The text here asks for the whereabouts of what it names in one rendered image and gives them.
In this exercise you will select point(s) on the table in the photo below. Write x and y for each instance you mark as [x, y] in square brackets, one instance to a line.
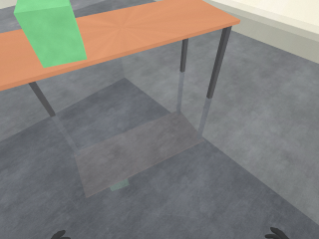
[118, 33]

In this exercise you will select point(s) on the carton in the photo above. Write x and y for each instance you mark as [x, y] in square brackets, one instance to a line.
[52, 30]

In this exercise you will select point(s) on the robot right hand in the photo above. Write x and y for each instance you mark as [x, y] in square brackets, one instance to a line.
[278, 234]

